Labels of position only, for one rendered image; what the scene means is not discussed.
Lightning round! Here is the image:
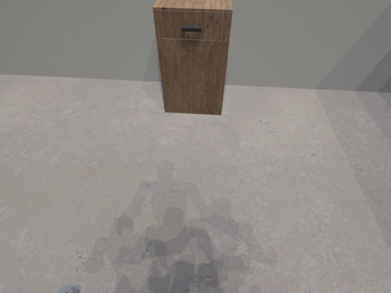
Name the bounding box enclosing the drawer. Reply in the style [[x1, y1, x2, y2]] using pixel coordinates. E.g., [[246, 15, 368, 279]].
[[157, 10, 228, 40]]

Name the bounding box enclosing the cabinet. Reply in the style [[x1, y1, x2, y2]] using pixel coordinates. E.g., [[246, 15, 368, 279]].
[[153, 0, 233, 115]]

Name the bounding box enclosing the handle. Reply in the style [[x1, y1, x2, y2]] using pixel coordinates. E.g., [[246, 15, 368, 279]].
[[181, 25, 202, 32]]

